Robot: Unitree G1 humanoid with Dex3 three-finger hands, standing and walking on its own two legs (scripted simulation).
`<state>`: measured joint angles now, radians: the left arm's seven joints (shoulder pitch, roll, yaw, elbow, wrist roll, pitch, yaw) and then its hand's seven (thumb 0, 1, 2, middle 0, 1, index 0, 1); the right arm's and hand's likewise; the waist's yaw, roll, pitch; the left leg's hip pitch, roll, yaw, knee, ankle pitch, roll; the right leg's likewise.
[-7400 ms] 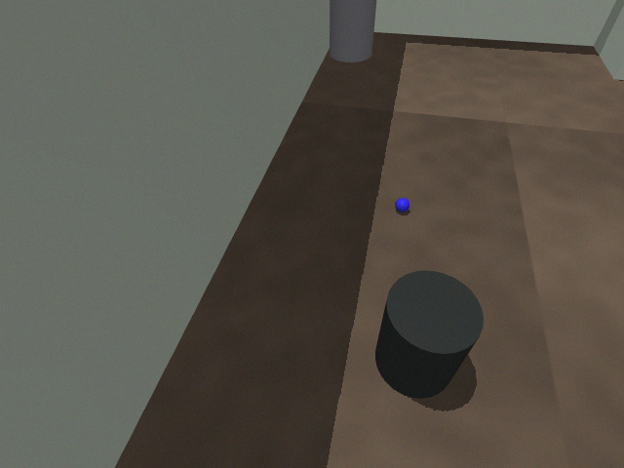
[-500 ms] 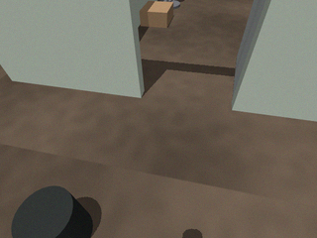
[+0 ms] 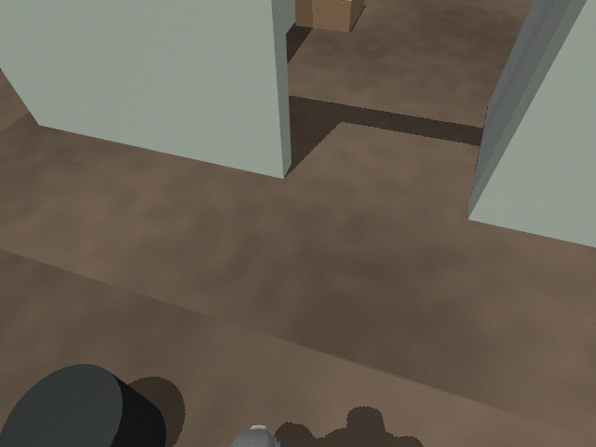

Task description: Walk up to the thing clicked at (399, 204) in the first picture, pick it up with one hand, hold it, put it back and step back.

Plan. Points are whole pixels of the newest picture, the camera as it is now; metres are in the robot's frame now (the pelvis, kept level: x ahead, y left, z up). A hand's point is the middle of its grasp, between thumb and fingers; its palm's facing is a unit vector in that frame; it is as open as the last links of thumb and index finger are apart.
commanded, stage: walk up
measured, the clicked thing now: out of the picture +0.34 +1.30 -0.73
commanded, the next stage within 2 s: stand in 1.16 s
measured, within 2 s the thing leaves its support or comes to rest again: neither
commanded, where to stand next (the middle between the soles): +0.21 +0.00 m, yaw +1 degrees
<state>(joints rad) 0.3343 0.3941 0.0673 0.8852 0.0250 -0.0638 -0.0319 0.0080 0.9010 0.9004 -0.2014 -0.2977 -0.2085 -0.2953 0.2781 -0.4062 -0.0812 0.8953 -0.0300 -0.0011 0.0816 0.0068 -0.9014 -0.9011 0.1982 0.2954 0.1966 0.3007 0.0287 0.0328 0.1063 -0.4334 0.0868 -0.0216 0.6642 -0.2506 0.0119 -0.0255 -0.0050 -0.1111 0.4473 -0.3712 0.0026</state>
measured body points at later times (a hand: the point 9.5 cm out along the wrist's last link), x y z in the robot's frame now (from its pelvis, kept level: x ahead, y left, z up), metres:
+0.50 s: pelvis +0.14 +0.00 -0.02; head +0.17 -0.02 +0.43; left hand +0.21 +0.31 -0.12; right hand +0.23 -0.32 -0.14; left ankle +0.12 +0.13 -0.72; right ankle +0.22 -0.13 -0.73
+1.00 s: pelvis +0.16 +0.01 +0.01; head +0.17 +0.02 +0.46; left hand +0.25 +0.31 -0.12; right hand +0.26 -0.29 -0.11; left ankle +0.14 +0.14 -0.73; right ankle +0.22 -0.13 -0.73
